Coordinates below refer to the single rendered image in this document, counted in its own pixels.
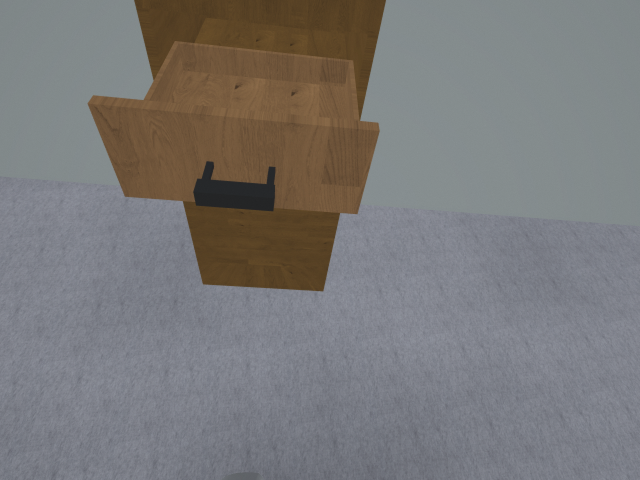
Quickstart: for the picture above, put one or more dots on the drawer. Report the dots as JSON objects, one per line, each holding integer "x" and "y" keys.
{"x": 245, "y": 110}

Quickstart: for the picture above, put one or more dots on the cabinet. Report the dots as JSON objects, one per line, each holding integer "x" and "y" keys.
{"x": 283, "y": 248}

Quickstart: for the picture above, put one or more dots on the handle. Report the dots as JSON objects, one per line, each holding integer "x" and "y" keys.
{"x": 230, "y": 194}

